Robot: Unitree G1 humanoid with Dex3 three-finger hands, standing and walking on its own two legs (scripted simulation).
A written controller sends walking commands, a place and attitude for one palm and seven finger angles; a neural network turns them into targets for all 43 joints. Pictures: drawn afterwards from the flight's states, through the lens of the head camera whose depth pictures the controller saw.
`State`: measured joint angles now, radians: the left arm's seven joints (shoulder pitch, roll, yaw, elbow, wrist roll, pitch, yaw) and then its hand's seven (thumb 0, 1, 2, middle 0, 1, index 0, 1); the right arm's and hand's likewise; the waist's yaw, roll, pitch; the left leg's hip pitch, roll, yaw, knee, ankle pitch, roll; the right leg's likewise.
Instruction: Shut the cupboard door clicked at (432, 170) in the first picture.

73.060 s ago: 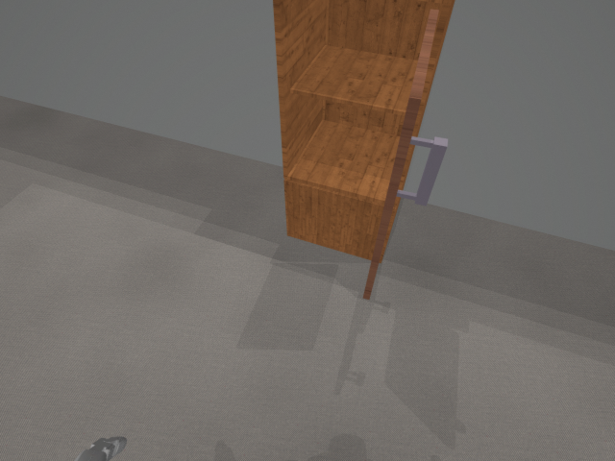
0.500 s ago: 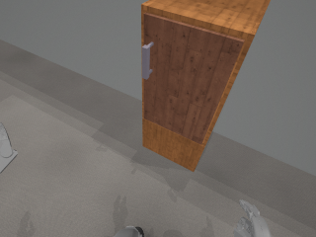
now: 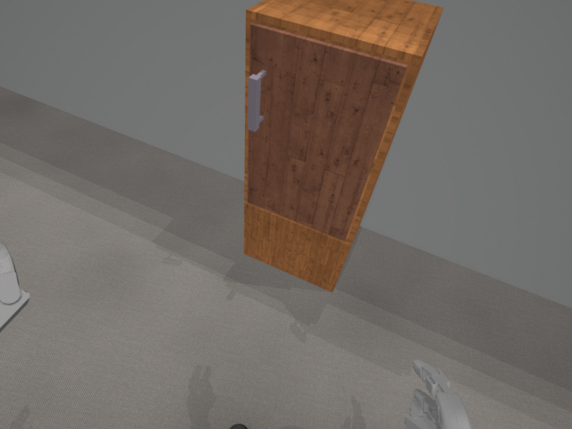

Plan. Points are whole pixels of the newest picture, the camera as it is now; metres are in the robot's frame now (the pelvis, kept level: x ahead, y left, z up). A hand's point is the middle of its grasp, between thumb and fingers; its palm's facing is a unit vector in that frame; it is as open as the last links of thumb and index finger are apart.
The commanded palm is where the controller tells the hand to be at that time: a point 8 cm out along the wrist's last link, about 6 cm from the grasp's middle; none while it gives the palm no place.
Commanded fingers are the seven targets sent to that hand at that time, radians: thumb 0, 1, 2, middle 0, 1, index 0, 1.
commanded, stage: stop stepping back and stand still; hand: left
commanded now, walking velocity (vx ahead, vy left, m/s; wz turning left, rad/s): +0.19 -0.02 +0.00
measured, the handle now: (257, 100) +0.87 +0.10 +0.01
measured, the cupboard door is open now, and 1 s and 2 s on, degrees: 0 0 0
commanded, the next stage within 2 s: let the arm hang, fingers relaxed in 0.66 s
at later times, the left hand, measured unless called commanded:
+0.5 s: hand (3, 345) +0.16 +0.26 +0.17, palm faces +0.32 -0.79 -0.52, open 7.4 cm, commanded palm +0.11 +0.30 +0.18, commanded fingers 0.00 0.90 0.90 -0.20 -0.30 -0.20 -0.30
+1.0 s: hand out of the picture +0.09 +0.23 -0.14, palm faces -0.09 -0.96 -0.28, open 7.4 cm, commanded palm none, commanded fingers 0.00 0.90 0.90 -0.20 -0.30 -0.20 -0.30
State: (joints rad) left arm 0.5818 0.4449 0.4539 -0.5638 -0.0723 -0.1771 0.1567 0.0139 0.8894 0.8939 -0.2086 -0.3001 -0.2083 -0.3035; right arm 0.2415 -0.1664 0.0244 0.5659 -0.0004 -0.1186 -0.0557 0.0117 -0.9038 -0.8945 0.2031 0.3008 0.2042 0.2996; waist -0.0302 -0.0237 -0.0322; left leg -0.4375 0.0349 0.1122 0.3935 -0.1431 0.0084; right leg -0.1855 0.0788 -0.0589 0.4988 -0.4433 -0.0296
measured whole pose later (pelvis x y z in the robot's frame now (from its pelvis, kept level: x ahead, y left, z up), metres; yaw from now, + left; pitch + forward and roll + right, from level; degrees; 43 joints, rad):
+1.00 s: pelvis -0.04 +0.04 -0.01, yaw -1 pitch +0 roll +1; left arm 0.23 0.25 -0.02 0.69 0.02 0.05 -0.01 0.01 0.91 0.89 -0.20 -0.30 -0.20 -0.30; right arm 0.11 -0.30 0.02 0.79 -0.02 -0.01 0.00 0.01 -0.91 -0.89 0.20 0.30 0.20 0.30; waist -0.03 0.01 0.03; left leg -0.37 -0.01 0.04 0.57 -0.21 0.01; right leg -0.22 -0.01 -0.07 0.62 -0.40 -0.04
